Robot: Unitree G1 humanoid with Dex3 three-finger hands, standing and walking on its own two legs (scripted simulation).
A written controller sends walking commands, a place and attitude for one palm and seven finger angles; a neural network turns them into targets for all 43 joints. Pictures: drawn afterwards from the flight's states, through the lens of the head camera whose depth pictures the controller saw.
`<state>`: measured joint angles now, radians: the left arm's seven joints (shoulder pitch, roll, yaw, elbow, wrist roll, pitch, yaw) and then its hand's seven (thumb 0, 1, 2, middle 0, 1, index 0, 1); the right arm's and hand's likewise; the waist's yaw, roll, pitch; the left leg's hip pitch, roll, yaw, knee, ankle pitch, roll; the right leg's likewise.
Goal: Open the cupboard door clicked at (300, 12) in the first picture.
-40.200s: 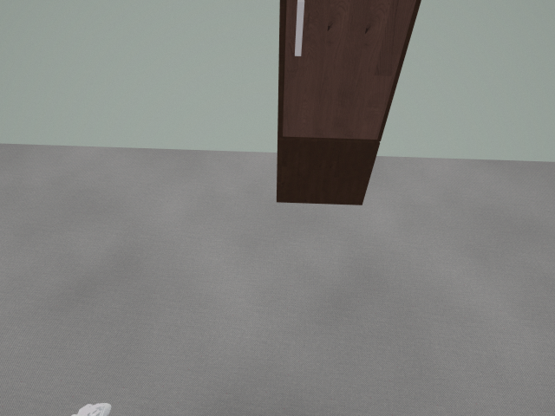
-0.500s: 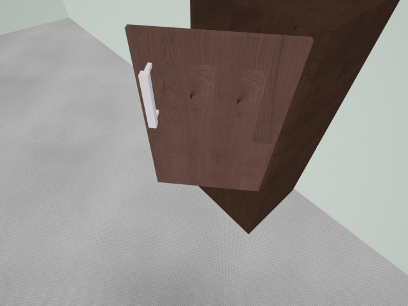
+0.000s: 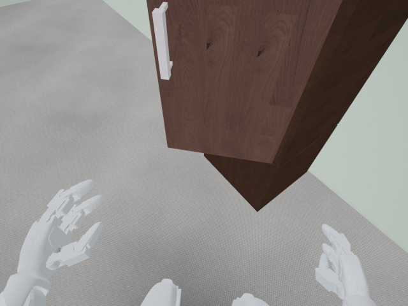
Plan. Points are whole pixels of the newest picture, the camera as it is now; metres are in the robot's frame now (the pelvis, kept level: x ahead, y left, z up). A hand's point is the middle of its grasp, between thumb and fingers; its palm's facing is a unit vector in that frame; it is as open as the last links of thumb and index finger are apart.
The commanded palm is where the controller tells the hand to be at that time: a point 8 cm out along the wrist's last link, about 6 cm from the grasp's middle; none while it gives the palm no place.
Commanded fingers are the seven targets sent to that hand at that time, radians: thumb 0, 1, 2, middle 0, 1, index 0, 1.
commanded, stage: raise the hand with hooked fingers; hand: left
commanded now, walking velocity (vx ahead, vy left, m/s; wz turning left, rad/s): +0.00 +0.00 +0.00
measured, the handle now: (165, 42) +0.64 +0.16 +0.17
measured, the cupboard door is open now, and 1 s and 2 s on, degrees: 42 42 42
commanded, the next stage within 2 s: move the hooked fingers beside the handle in 1.64 s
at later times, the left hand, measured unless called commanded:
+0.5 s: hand (61, 199) +0.25 +0.26 +0.10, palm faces -0.06 -1.00 -0.05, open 11.8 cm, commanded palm +0.23 +0.31 +0.12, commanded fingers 0.00 -0.24 0.41 -0.28 -1.03 -0.28 -1.03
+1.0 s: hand (31, 152) +0.29 +0.30 +0.17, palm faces -0.03 -1.00 -0.05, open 13.9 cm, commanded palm +0.27 +0.34 +0.18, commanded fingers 0.00 -0.50 0.30 -0.30 -1.20 -0.30 -1.20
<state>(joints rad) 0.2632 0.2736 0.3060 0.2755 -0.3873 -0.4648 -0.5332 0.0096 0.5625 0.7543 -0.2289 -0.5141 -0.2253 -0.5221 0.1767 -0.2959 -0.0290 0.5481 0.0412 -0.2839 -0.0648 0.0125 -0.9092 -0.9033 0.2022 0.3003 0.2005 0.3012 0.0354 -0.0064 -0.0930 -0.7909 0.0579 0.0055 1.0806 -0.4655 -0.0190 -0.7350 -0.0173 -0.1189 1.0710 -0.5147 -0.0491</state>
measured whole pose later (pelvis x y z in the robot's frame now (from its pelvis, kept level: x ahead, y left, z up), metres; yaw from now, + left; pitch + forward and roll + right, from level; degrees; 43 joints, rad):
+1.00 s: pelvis +0.02 +0.03 +0.06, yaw +0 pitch +2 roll -2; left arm -0.04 0.43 0.40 0.29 -0.35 -0.10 -0.53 -0.01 -0.48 0.31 -0.30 -1.18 -0.30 -1.19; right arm 0.26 -0.26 0.08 0.59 0.05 -0.25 -0.10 0.01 -0.90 -0.90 0.21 0.30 0.20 0.30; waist 0.03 0.03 -0.04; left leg -0.41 0.03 0.03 0.70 -0.33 0.02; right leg -0.34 -0.02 -0.11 0.64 -0.34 0.00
